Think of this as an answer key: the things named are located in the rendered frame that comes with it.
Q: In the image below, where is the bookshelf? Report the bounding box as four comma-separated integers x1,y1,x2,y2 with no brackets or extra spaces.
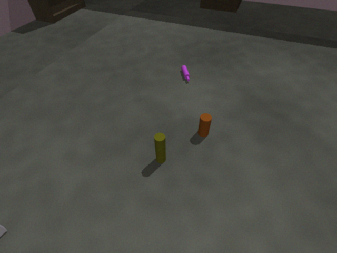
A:
28,0,86,23

